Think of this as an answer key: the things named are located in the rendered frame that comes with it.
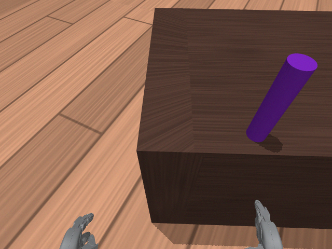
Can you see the can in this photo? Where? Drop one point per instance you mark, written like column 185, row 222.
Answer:
column 293, row 75

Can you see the right robot hand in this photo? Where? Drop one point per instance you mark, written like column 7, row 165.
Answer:
column 267, row 232

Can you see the left robot hand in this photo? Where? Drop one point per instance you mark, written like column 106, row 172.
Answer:
column 74, row 239

